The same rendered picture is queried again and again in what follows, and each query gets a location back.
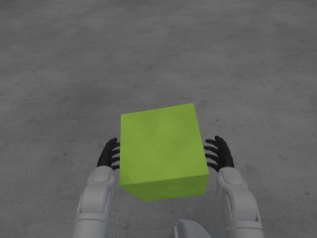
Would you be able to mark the robot left hand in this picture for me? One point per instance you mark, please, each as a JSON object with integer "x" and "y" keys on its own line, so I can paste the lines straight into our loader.
{"x": 107, "y": 153}

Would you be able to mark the left robot forearm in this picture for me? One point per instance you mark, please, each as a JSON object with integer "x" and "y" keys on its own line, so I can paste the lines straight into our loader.
{"x": 93, "y": 211}

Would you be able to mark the robot right thigh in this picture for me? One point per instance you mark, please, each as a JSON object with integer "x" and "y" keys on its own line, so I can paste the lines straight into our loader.
{"x": 189, "y": 229}

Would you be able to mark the right robot forearm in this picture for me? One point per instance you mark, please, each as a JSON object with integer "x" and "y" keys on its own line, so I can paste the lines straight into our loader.
{"x": 240, "y": 209}

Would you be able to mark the robot right hand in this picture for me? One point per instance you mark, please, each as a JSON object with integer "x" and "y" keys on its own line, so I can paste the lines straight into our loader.
{"x": 224, "y": 159}

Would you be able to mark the carton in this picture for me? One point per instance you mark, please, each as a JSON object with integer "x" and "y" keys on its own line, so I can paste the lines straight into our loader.
{"x": 162, "y": 154}

